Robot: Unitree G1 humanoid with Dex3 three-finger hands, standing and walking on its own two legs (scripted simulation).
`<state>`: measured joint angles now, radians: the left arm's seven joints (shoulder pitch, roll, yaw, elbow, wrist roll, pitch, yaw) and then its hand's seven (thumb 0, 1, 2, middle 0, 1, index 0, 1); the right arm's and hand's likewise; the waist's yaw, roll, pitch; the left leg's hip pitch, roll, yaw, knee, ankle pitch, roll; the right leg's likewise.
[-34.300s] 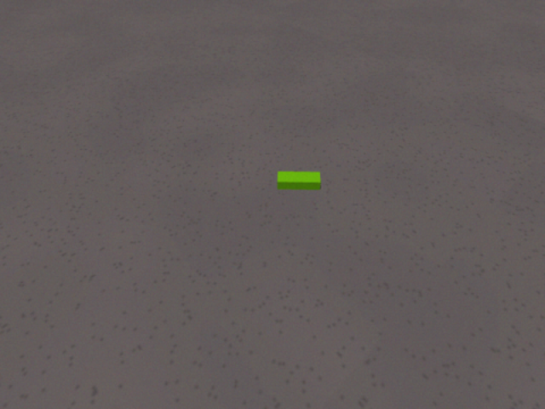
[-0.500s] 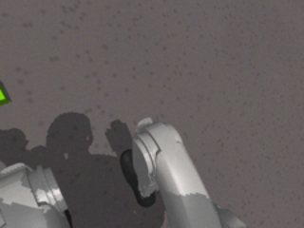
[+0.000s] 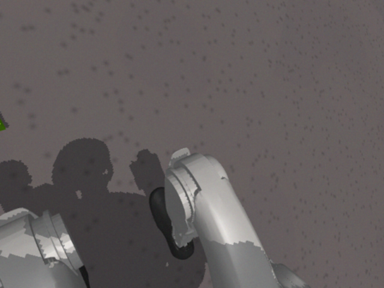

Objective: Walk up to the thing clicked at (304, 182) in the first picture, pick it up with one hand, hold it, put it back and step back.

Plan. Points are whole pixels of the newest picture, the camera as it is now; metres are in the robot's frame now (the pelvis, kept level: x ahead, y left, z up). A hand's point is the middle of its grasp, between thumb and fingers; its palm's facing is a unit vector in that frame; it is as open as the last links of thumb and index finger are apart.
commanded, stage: open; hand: left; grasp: from above
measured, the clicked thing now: out of the picture +0.47 +0.33 -0.28
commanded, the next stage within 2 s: withdraw in 0.24 s
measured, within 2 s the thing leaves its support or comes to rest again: rests again in 0.54 s
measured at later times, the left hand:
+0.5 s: hand out of the picture +0.47 +0.32 -0.25, palm faces -0.40 -0.14 -0.91, open 14.0 cm
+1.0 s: hand out of the picture +0.44 +0.33 -0.08, palm faces -0.49 -0.12 -0.86, open 14.0 cm
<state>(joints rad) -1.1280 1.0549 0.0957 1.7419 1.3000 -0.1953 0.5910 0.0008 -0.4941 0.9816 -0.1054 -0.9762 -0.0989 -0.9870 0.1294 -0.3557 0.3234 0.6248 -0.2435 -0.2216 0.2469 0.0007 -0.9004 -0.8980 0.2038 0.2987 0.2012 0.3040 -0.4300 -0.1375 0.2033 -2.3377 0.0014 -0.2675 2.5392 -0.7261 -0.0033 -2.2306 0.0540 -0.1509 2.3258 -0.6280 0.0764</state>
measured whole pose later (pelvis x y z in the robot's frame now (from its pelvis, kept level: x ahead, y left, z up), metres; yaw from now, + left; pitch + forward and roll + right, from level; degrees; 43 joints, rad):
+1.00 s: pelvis -0.01 -0.01 +0.06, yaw +8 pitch +33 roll -8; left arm -1.02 0.70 -0.06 1.32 1.11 -0.08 0.16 0.00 -0.52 1.02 -0.09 -1.00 -0.08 -1.02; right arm 0.13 -0.32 0.09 0.62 -0.09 -0.02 0.16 0.00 -0.91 -0.90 0.20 0.30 0.20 0.30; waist -0.23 0.04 -0.05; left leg -2.22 -0.01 -0.14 2.29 -0.66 0.00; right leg -2.16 0.00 -0.06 2.19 -0.62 0.05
